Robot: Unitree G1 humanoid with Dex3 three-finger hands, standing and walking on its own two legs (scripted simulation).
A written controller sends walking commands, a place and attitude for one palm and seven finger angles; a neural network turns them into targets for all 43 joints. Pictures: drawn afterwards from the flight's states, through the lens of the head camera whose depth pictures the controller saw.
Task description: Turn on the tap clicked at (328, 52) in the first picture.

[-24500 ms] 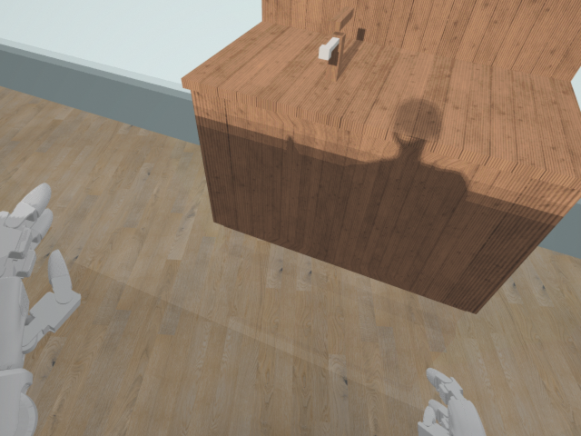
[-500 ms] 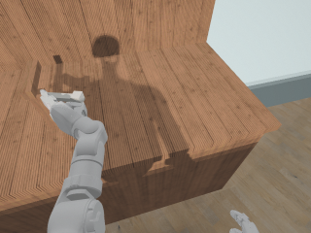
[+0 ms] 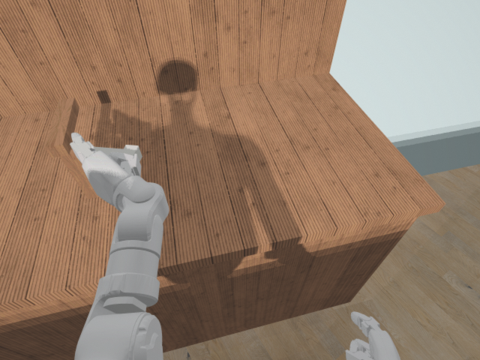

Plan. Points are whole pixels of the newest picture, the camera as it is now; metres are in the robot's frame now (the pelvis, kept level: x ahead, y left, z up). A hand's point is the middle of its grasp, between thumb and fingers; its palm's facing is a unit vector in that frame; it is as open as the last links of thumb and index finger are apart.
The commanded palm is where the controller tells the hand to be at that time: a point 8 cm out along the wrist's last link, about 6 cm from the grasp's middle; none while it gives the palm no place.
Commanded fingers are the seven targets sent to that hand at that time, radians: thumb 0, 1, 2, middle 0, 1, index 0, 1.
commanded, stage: lift the hand up off the lever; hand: left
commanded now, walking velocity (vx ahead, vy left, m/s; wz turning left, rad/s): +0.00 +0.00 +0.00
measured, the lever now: (131, 155) +0.43 +0.25 +0.11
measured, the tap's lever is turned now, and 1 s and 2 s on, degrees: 70 70 70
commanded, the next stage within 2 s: draw the hand back beside the body in 1.32 s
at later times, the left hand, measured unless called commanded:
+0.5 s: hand (127, 146) +0.39 +0.23 +0.16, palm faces +0.82 -0.57 -0.03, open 7.8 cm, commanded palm +0.33 +0.23 +0.16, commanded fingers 0.00 0.90 0.90 -0.15 -0.15 -0.15 -0.15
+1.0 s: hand (128, 140) +0.38 +0.22 +0.18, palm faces +0.80 -0.60 -0.02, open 7.8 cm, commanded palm +0.32 +0.23 +0.18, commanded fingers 0.00 0.90 0.90 -0.15 -0.15 -0.15 -0.15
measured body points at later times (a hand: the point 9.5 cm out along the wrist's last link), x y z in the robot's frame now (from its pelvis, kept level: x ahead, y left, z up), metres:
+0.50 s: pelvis +0.00 +0.00 +0.00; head +0.00 -0.01 +0.45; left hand +0.34 +0.25 +0.17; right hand +0.19 -0.22 -0.10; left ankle -0.04 +0.15 -0.73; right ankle +0.01 -0.11 -0.73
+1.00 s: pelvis +0.00 +0.00 +0.01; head +0.00 -0.02 +0.46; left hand +0.34 +0.24 +0.19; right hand +0.21 -0.20 -0.09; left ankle -0.04 +0.15 -0.73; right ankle +0.01 -0.11 -0.73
